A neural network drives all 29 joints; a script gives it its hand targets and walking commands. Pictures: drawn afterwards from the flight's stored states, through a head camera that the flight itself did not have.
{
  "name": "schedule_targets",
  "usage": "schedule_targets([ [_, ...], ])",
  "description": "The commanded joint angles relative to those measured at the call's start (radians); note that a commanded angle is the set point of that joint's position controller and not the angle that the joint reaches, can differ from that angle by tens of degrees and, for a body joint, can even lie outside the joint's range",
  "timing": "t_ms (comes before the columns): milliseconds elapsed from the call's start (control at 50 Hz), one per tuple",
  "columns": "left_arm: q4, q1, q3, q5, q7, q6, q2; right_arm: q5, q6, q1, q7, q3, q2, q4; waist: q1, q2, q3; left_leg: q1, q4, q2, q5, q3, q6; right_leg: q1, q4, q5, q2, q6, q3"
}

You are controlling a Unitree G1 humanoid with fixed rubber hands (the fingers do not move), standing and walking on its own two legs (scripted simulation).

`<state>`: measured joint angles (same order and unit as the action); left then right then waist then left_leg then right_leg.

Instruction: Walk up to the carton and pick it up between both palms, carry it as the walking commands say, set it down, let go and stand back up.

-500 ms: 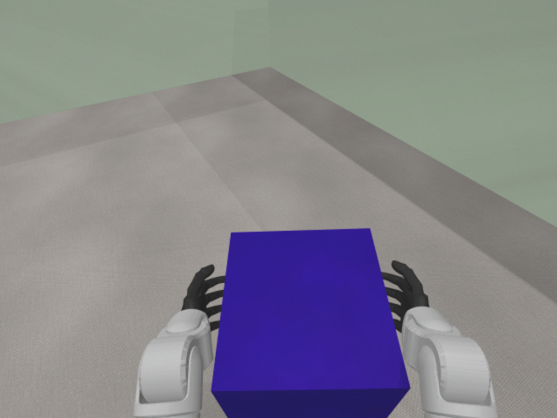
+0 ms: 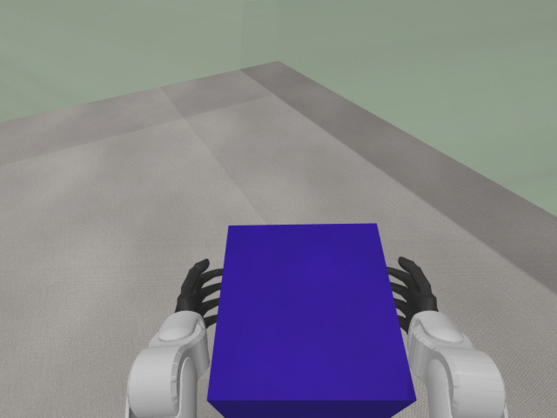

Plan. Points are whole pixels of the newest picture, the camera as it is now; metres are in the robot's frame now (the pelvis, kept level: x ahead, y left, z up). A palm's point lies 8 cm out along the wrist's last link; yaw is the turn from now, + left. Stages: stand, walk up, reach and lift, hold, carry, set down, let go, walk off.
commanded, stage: carry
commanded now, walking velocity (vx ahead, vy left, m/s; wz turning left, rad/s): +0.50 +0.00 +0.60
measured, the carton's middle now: (303, 334) +0.26 +0.00 +0.02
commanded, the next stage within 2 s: none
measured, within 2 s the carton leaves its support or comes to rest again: neither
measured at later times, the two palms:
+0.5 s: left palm (157, 252) +0.35 +0.22 +0.10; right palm (340, 221) +0.42 -0.07 +0.10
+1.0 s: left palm (77, 205) +0.50 +0.42 +0.08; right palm (220, 160) +0.64 +0.17 +0.08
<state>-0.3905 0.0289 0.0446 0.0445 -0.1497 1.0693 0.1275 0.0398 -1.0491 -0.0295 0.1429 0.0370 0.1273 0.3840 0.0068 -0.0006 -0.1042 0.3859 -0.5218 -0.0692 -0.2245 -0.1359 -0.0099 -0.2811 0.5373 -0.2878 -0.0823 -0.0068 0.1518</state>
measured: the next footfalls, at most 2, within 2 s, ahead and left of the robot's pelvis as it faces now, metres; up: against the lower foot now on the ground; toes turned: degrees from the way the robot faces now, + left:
right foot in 0.50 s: +0.29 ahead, -0.07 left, +0.00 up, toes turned +9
left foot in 0.94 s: +0.42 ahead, +0.30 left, +0.00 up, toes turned +37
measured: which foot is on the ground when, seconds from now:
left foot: down 0.00-0.52, up 0.54-0.92, down 0.94-1.00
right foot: down 0.00-0.20, up 0.22-0.48, down 0.50-0.96, up 0.98-1.00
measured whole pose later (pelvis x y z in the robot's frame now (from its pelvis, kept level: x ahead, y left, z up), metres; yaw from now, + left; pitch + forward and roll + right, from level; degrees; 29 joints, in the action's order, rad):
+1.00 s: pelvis +0.36 +0.17 -0.02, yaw +30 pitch +2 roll +2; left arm -0.51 0.02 0.05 0.03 -0.17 1.20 0.13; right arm 0.04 -1.17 -0.02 0.15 0.01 0.13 0.49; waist 0.02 0.04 -0.07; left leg 0.45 -0.60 0.02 -0.17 -0.18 -0.09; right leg -0.13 0.91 -0.51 -0.24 -0.13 0.18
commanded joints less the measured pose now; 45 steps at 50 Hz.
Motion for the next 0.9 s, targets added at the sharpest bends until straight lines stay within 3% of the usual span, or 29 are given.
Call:
schedule_targets([
  [0,-0.18,0.347,-0.581,-0.249,0.086,0.039,0.748,-0.221,-0.065,-0.336,-0.09,-0.57,0.741,0.167,-0.028,0.195,-0.142,0.07,-0.118,0.021,-0.174,-0.02,-0.004,0.134,-0.33,-0.388,-0.218,0.095,-0.251],
  [20,-0.171,0.33,-0.574,-0.241,0.082,0.06,0.737,-0.214,-0.085,-0.337,-0.088,-0.571,0.733,0.169,-0.02,0.238,-0.083,0.141,-0.188,-0.001,-0.127,-0.014,-0.004,0.137,-0.377,-0.406,-0.278,0.121,-0.281],
  [40,-0.151,0.305,-0.577,-0.232,0.084,0.077,0.757,-0.219,-0.097,-0.367,-0.089,-0.563,0.728,0.196,-0.024,0.196,-0.062,0.178,-0.176,-0.012,-0.136,-0.017,-0.008,0.162,-0.378,-0.34,-0.325,0.119,-0.262],
  [80,-0.226,0.36,-0.605,-0.246,0.08,0.085,0.788,-0.251,-0.118,-0.37,-0.099,-0.591,0.785,0.197,-0.02,0.162,-0.05,0.13,-0.088,-0.001,-0.169,-0.048,-0.01,0.171,-0.314,-0.129,-0.306,0.106,-0.175],
  [100,-0.251,0.363,-0.611,-0.248,0.073,0.095,0.779,-0.244,-0.128,-0.333,-0.1,-0.561,0.766,0.194,-0.014,0.083,-0.077,0.047,-0.037,0.022,-0.146,-0.057,-0.025,0.162,-0.257,-0.082,-0.285,0.088,-0.128],
  [140,-0.207,0.341,-0.601,-0.254,0.072,0.121,0.748,-0.228,-0.153,-0.299,-0.086,-0.555,0.751,0.149,-0.009,0.153,-0.084,-0.115,0.05,0.06,-0.129,-0.096,-0.04,0.073,-0.191,-0.181,-0.23,0.028,-0.031],
  [160,-0.188,0.3,-0.591,-0.242,0.068,0.129,0.725,-0.218,-0.156,-0.261,-0.08,-0.531,0.71,0.146,0.002,0.039,-0.101,-0.271,0.102,0.031,-0.122,-0.029,-0.063,-0.027,-0.067,-0.114,-0.195,-0.005,0.013],
  [180,-0.233,0.354,-0.619,-0.256,0.07,0.132,0.73,-0.212,-0.155,-0.234,-0.079,-0.509,0.707,0.13,0.025,-0.165,-0.098,-0.364,0.195,-0.099,-0.179,0.238,-0.125,-0.164,0.146,-0.068,-0.1,-0.053,0.106],
  [200,-0.226,0.408,-0.626,-0.264,0.077,0.148,0.746,-0.22,-0.158,-0.271,-0.078,-0.512,0.726,0.128,0.037,-0.271,-0.074,-0.404,0.281,-0.244,-0.177,0.531,-0.209,-0.333,0.32,-0.224,-0.005,-0.093,0.099],
  [220,-0.241,0.429,-0.629,-0.267,0.082,0.145,0.744,-0.21,-0.157,-0.258,-0.077,-0.509,0.741,0.132,0.045,-0.246,-0.047,-0.448,0.321,-0.305,-0.072,0.667,-0.284,-0.475,0.478,-0.329,0.001,-0.083,-0.032],
  [260,-0.199,0.402,-0.627,-0.292,0.094,0.127,0.822,-0.243,-0.136,-0.366,-0.078,-0.556,0.785,0.227,0.032,-0.075,-0.084,-0.457,0.266,-0.291,0.172,0.539,-0.295,-0.482,0.504,-0.276,-0.048,-0.063,-0.135],
  [300,-0.197,0.353,-0.626,-0.277,0.088,0.117,0.834,-0.247,-0.132,-0.346,-0.084,-0.562,0.803,0.222,0.015,-0.032,-0.092,-0.354,0.307,-0.211,0.095,0.401,-0.241,-0.365,0.376,-0.143,-0.047,-0.078,-0.116],
  [320,-0.232,0.35,-0.627,-0.282,0.084,0.099,0.841,-0.261,-0.121,-0.34,-0.092,-0.567,0.816,0.244,0.014,-0.104,-0.148,-0.386,0.273,-0.205,0.199,0.393,-0.242,-0.324,0.288,-0.136,-0.018,-0.075,-0.098],
  [380,-0.228,0.29,-0.63,-0.268,0.08,0.076,0.868,-0.295,-0.098,-0.367,-0.102,-0.621,0.826,0.314,0.012,-0.144,-0.146,-0.341,0.264,-0.153,0.246,0.328,-0.233,-0.216,0.109,-0.085,0.026,-0.07,-0.048],
  [420,-0.264,0.301,-0.612,-0.255,0.072,0.07,0.793,-0.263,-0.111,-0.249,-0.099,-0.601,0.795,0.239,0.019,-0.079,-0.183,-0.38,0.217,-0.147,0.354,0.309,-0.215,-0.141,0.028,-0.005,0.043,-0.054,-0.045],
  [460,-0.237,0.284,-0.63,-0.266,0.079,0.085,0.82,-0.271,-0.111,-0.309,-0.096,-0.618,0.777,0.291,0.009,-0.093,-0.199,-0.248,0.139,-0.101,0.218,0.244,-0.155,0.052,-0.144,0.087,0.046,-0.045,-0.005],
  [480,-0.196,0.215,-0.592,-0.244,0.079,0.094,0.786,-0.273,-0.124,-0.316,-0.095,-0.628,0.746,0.287,-0.013,-0.052,-0.229,-0.074,0.023,-0.067,0.187,0.211,-0.107,0.284,-0.187,0.11,-0.008,-0.013,-0.086],
  [500,-0.239,0.261,-0.606,-0.257,0.077,0.084,0.775,-0.258,-0.132,-0.283,-0.1,-0.617,0.759,0.245,-0.034,0.116,-0.287,0.141,-0.195,0.027,0.029,0.108,-0.056,0.498,-0.281,-0.045,-0.203,0.059,-0.327],
  [520,-0.236,0.263,-0.589,-0.244,0.074,0.082,0.75,-0.266,-0.136,-0.332,-0.103,-0.639,0.746,0.279,-0.038,0.337,-0.231,0.393,-0.429,0.114,-0.29,0.051,-0.023,0.563,-0.369,-0.01,-0.439,0.137,-0.668],
  [540,-0.252,0.283,-0.605,-0.262,0.079,0.076,0.773,-0.276,-0.133,-0.332,-0.105,-0.654,0.772,0.267,-0.031,0.253,-0.265,0.385,-0.565,0.048,-0.256,0.121,-0.014,0.558,-0.329,0.111,-0.444,0.177,-0.611],
  [560,-0.227,0.299,-0.586,-0.265,0.089,0.078,0.774,-0.271,-0.128,-0.359,-0.102,-0.648,0.784,0.253,-0.022,0.186,-0.197,0.415,-0.612,0.0,-0.178,0.149,-0.01,0.491,-0.337,0.195,-0.416,0.157,-0.476],
  [580,-0.245,0.357,-0.612,-0.276,0.098,0.077,0.809,-0.27,-0.123,-0.391,-0.108,-0.64,0.798,0.265,-0.025,0.072,-0.179,0.39,-0.569,-0.038,-0.115,0.159,-0.014,0.44,-0.377,0.074,-0.405,0.158,-0.45],
  [600,-0.244,0.36,-0.633,-0.29,0.103,0.071,0.837,-0.261,-0.112,-0.341,-0.108,-0.616,0.816,0.245,-0.022,0.038,-0.176,0.342,-0.475,-0.057,-0.084,0.151,-0.002,0.412,-0.389,0.075,-0.343,0.125,-0.306],
  [640,-0.222,0.335,-0.625,-0.29,0.111,0.071,0.82,-0.246,-0.11,-0.319,-0.103,-0.612,0.826,0.207,-0.017,0.175,-0.101,0.291,-0.363,-0.044,-0.057,0.1,0.014,0.317,-0.441,0.035,-0.319,0.096,-0.197],
  [660,-0.225,0.334,-0.627,-0.294,0.115,0.08,0.795,-0.225,-0.114,-0.263,-0.1,-0.585,0.82,0.159,-0.017,0.12,-0.093,0.284,-0.314,-0.033,-0.041,0.077,0.009,0.341,-0.437,0.057,-0.306,0.093,-0.147],
  [720,-0.228,0.342,-0.65,-0.335,0.126,0.083,0.817,-0.195,-0.106,-0.274,-0.08,-0.582,0.818,0.2,-0.02,0.188,-0.071,0.248,-0.214,-0.009,0.084,0.027,-0.005,0.322,-0.443,0.13,-0.276,0.066,-0.055],
  [780,-0.278,0.388,-0.666,-0.339,0.127,0.085,0.797,-0.195,-0.11,-0.286,-0.08,-0.589,0.808,0.211,-0.028,0.136,-0.052,0.2,-0.135,0.015,0.113,-0.031,-0.026,0.339,-0.39,0.222,-0.279,0.052,0.038],
  [820,-0.263,0.339,-0.635,-0.307,0.117,0.099,0.75,-0.197,-0.124,-0.251,-0.082,-0.59,0.774,0.2,-0.023,0.186,-0.025,0.136,-0.081,0.007,0.138,-0.037,-0.035,0.307,-0.379,0.226,-0.299,0.016,0.085],
  [880,-0.249,0.354,-0.635,-0.305,0.115,0.109,0.747,-0.212,-0.133,-0.302,-0.081,-0.579,0.753,0.222,-0.022,0.248,-0.055,0.041,0.015,0.074,0.073,-0.097,-0.038,0.377,-0.189,0.586,-0.283,-0.023,0.157],
])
